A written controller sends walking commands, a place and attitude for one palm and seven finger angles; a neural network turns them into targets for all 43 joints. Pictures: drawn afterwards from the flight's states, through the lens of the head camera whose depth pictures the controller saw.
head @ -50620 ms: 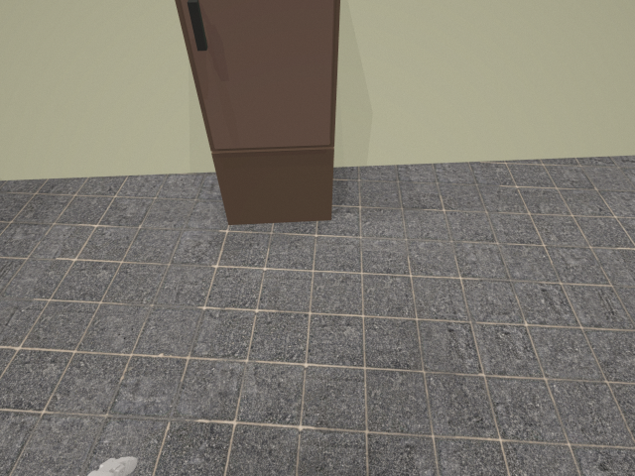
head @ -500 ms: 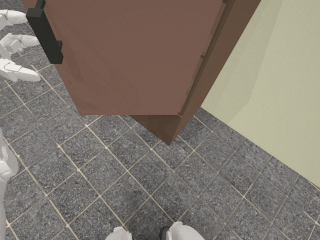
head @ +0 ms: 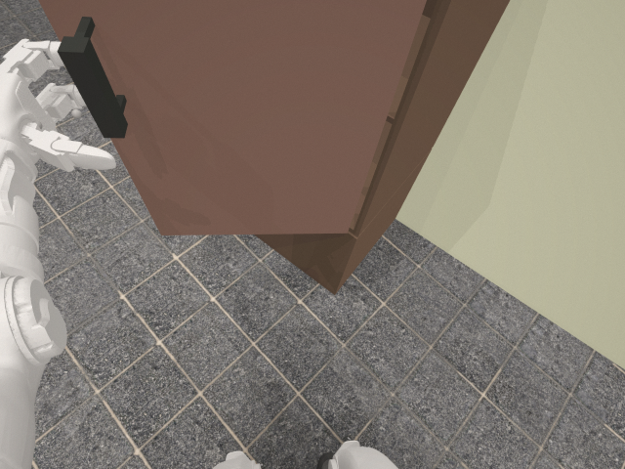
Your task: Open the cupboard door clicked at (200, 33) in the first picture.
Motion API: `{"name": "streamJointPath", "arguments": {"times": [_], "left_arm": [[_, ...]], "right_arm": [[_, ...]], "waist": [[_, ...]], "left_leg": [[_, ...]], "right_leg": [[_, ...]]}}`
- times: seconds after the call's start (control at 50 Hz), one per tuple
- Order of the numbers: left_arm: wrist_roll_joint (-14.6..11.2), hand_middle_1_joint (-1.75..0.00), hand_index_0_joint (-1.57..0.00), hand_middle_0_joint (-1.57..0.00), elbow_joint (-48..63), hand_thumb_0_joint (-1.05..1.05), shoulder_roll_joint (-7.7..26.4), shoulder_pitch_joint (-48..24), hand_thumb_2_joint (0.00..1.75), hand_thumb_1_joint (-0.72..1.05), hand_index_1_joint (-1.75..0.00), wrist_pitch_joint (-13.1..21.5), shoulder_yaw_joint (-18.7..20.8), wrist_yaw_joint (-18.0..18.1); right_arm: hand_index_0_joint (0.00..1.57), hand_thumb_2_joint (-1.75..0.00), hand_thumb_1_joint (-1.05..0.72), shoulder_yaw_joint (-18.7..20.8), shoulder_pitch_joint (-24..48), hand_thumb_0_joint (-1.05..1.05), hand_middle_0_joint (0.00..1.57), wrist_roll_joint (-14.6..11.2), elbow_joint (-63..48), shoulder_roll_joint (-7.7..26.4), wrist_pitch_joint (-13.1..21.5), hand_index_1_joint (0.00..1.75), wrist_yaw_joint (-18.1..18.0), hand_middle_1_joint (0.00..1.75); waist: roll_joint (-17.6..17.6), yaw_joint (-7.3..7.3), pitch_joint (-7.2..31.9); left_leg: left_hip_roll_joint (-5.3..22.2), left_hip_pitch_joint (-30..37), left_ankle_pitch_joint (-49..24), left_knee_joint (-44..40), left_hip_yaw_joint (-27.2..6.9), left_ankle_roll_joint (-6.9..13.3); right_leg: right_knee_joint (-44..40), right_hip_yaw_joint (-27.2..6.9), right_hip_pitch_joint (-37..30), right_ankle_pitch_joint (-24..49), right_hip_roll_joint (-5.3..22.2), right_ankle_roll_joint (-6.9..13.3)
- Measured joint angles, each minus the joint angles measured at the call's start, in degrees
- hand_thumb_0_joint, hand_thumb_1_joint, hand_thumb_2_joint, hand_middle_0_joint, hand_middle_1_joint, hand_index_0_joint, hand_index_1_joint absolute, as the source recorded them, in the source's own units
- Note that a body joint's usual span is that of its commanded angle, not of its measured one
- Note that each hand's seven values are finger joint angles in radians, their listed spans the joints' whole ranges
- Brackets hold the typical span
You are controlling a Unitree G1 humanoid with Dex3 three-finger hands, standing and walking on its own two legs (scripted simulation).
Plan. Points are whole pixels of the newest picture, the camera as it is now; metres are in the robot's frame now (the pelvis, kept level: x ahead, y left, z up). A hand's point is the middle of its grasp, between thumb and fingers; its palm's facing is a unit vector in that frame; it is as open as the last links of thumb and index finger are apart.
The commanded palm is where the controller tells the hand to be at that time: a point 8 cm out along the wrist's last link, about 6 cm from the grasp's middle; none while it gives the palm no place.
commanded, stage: slide the fingers in behind the handle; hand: left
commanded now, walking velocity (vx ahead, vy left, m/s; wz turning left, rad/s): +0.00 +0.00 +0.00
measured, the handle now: (101, 80) +0.57 +0.22 +0.12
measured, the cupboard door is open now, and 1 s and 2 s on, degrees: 41 42 44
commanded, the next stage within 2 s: close the thumb around the handle in 0.92 s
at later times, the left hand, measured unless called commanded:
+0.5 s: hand (110, 113) +0.51 +0.20 +0.13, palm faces -0.01 -1.00 +0.00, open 14.0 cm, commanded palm +0.50 +0.24 +0.12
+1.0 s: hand (112, 114) +0.51 +0.20 +0.12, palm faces -0.02 -1.00 +0.00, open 14.0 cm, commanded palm +0.49 +0.23 +0.12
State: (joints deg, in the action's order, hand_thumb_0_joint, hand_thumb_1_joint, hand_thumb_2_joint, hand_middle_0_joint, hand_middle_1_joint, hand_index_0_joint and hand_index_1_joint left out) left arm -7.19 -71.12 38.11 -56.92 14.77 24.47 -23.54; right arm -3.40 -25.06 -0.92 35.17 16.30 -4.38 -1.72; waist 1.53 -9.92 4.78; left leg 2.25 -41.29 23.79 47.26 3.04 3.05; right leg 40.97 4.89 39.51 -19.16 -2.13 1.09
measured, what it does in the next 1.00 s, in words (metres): stands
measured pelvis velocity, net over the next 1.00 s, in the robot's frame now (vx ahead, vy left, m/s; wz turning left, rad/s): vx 0.00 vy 0.00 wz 0.00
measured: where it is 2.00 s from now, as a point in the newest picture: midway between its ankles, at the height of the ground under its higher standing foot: outside the picture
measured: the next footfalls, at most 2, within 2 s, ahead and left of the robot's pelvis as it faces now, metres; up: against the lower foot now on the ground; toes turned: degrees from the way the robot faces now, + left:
none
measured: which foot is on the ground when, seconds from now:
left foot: down 0.00-1.00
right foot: down 0.00-1.00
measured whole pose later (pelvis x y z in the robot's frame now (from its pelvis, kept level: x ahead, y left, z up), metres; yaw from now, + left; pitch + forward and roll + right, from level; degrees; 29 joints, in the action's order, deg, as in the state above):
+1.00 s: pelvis +0.00 +0.00 +0.00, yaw +0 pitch +18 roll -3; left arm -7.5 -68.6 32.3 -56.1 15.8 20.9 -17.9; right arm -1.8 -25.3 -0.2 36.8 16.7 -2.1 -0.7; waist 2.0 -9.1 5.2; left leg 2.0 -40.7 23.7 46.5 2.9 2.6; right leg 41.1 4.8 39.3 -19.6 -2.0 1.4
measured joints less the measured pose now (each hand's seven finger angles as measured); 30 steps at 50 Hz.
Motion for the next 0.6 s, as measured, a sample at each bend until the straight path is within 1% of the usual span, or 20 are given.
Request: {"name": "streamJointPath", "arguments": {"times": [0.08, 0.16, 0.26, 0.34, 0.4, 0.44, 0.52, 0.6], "left_arm": [[0.43, -1.19, -0.30, -0.28, -0.66, -0.01, 0.35, -1.28, 0.30, -0.50, -1.20, 0.15, -1.37, 0.45], [0.11, -1.19, -0.30, -0.29, -0.66, -0.01, -0.49, -2.18, 0.30, -0.50, -1.20, 0.25, -2.19, 0.43], [0.19, -1.19, -0.30, -0.29, 0.42, -0.01, -2.52, -1.75, 0.30, -0.50, -1.20, 0.53, -1.76, 1.33], [0.85, -1.19, -0.30, -0.29, 0.78, -0.01, -2.90, -0.84, 0.30, -0.50, -1.20, 0.55, -0.80, 3.49], [1.26, -1.19, -0.30, -0.29, 1.29, -0.01, -3.19, -0.17, 0.30, -0.50, -1.20, 0.52, -1.49, 4.51], [1.02, -1.20, -0.30, -0.29, 1.44, -0.01, -3.56, 0.14, 0.30, -0.50, -1.20, 0.58, -1.71, 5.02], [0.32, -1.20, -0.29, -0.28, 0.77, -0.01, -3.93, -0.23, 0.30, -0.50, -1.20, 0.76, -2.38, 5.16], [0.27, -1.20, -0.29, -0.28, 0.55, -0.01, -4.45, -0.88, 0.30, -0.50, -1.20, 0.89, -3.27, 5.46]], "right_arm": [[0.20, -0.90, -0.90, 0.33, -0.06, 0.00, 0.21, 0.06, 0.22, 0.66, 0.63, 0.30, -0.29, 0.30], [0.20, -0.90, -0.91, 0.62, -0.08, 0.00, 0.21, 0.23, 0.83, 1.12, 1.13, 0.30, -0.40, 0.30], [0.20, -0.90, -0.91, 0.95, -0.49, 0.00, 0.21, 0.48, 1.01, 1.15, 1.53, 0.30, -0.14, 0.30], [0.20, -0.90, -0.91, 0.96, -0.79, 0.00, 0.20, 0.55, 0.58, 0.85, 1.50, 0.30, 0.22, 0.30], [0.20, -0.90, -0.91, 0.98, -1.07, 0.00, 0.20, 0.51, 0.41, 0.48, 1.50, 0.30, 0.48, 0.30], [0.20, -0.90, -0.91, 0.94, -1.10, 0.00, 0.21, 0.47, 0.54, 0.22, 1.51, 0.30, 0.63, 0.30], [0.20, -0.90, -0.91, 0.63, -0.87, 0.01, 0.21, 0.39, 0.96, -0.25, 1.68, 0.30, 0.68, 0.30], [0.20, -0.90, -0.91, 0.75, -0.69, 0.00, 0.21, 0.53, 1.39, -0.33, 2.16, 0.30, 0.75, 0.30]], "waist": [[0.06, -0.23, -0.40], [0.01, -0.27, -0.66], [-0.09, -0.55, -0.14], [0.05, -0.71, -0.01], [0.34, -0.51, 0.02], [0.46, -0.26, -0.02], [0.40, 0.01, -0.19], [0.45, 0.33, -0.14]], "left_leg": [[-0.10, -0.82, -0.29, 0.27, -0.34, -0.11], [-0.19, -1.36, -0.53, 0.34, -0.39, -0.14], [-0.07, -1.35, -0.56, 0.16, -0.11, -0.25], [0.09, -0.76, -0.44, -0.04, 0.26, -0.29], [0.11, -0.38, -0.44, -0.23, 0.32, -0.34], [0.10, -0.08, -0.46, -0.39, 0.34, -0.36], [-0.01, 0.34, -0.50, -0.61, 0.16, -0.40], [-0.22, 0.01, -0.51, -0.45, -0.26, -0.47]], "right_leg": [[0.28, 0.35, 0.68, 0.13, 0.11, 0.13], [0.52, 0.40, 1.28, 0.24, 0.21, 0.18], [0.56, 0.10, 1.50, 0.27, 0.10, 0.26], [0.54, -0.28, 1.16, 0.22, -0.08, 0.31], [0.44, -0.36, 0.85, 0.19, -0.11, 0.34], [0.35, -0.39, 0.58, 0.17, -0.11, 0.36], [0.23, -0.23, 0.12, 0.08, -0.03, 0.42], [0.39, 0.18, 0.28, -0.11, 0.17, 0.47]]}}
